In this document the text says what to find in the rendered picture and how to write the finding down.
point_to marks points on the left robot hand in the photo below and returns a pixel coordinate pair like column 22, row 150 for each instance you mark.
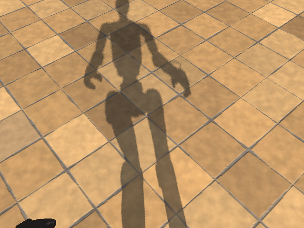
column 37, row 223

